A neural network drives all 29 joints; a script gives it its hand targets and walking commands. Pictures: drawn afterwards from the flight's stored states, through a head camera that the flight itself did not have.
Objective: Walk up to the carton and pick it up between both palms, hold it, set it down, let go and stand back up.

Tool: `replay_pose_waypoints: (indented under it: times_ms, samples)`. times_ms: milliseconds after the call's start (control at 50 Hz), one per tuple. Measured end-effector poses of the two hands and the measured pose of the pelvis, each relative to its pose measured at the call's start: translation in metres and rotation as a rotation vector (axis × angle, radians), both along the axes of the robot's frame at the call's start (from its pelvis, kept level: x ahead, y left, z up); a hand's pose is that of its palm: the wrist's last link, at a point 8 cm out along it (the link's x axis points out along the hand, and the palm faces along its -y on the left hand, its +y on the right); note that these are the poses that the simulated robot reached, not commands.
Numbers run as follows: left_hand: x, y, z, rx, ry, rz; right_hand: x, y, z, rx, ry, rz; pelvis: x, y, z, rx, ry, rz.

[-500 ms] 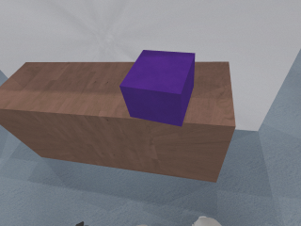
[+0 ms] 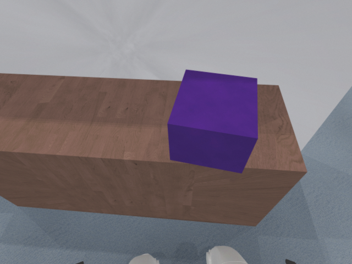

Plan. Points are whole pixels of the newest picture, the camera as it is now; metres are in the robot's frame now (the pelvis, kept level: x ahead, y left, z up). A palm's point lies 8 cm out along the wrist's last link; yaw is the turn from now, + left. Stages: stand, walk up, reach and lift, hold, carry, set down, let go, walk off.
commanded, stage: walk up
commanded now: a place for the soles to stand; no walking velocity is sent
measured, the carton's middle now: (212, 119) +0.54 -0.08 -0.04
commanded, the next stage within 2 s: none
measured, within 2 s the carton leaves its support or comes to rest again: neither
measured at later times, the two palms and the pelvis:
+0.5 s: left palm (97, 249) +0.18 +0.22 -0.09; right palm out of the picture +0.05 -0.27 -0.09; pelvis +0.01 +0.00 +0.01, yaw -8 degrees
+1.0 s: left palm out of the picture +0.12 +0.24 -0.08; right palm out of the picture +0.05 -0.27 -0.08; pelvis +0.02 +0.00 +0.03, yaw -7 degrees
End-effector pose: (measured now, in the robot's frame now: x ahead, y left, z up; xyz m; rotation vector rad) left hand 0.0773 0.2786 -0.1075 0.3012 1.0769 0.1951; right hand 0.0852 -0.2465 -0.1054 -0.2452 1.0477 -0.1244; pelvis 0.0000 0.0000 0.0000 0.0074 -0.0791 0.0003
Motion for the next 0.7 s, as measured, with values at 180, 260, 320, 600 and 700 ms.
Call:
replay_pose_waypoints:
  times_ms: [180, 260, 320, 600, 700]
  samples:
    - [0.081, -0.024, 0.018, -0.024, -0.051, -0.163, -0.025, -0.015, -0.005, -0.023, 0.044, -0.104, 0.009, 0.002, 0.005, 0.003, 0.013, -0.084]
    - [0.100, -0.042, 0.023, -0.036, -0.104, -0.197, -0.032, -0.031, -0.012, -0.006, 0.062, -0.149, 0.010, -0.005, 0.003, -0.018, 0.015, -0.112]
    - [0.104, -0.049, 0.028, -0.040, -0.117, -0.195, -0.031, -0.036, -0.008, -0.013, 0.065, -0.172, 0.011, -0.005, 0.007, -0.016, 0.024, -0.133]
    - [0.079, -0.058, 0.019, -0.155, -0.066, -0.160, -0.032, -0.015, 0.025, 0.008, -0.007, -0.160, 0.011, -0.002, 0.024, -0.005, 0.028, -0.133]
    - [0.057, -0.049, 0.021, -0.140, -0.015, -0.128, -0.027, -0.014, 0.030, 0.021, -0.027, -0.149, 0.012, -0.003, 0.029, -0.001, 0.037, -0.131]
